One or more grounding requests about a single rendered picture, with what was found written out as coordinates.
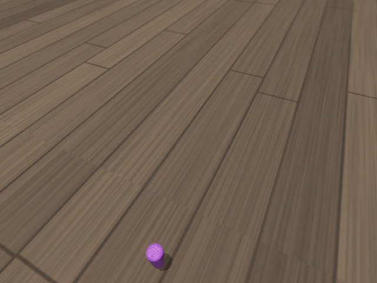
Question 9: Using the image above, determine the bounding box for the cup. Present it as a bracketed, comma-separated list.
[145, 243, 164, 268]

